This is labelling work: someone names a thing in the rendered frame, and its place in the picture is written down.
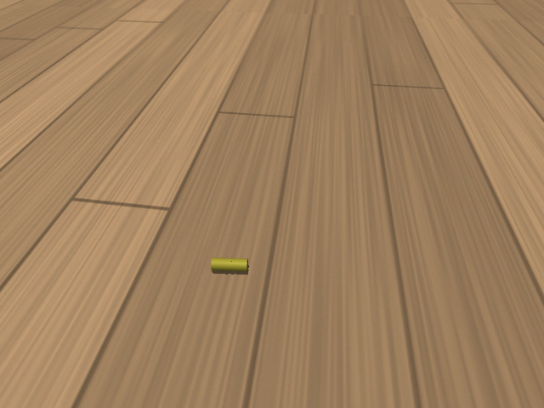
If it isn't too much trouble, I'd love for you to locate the can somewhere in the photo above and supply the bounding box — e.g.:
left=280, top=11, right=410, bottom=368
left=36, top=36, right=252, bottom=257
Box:
left=211, top=258, right=248, bottom=271

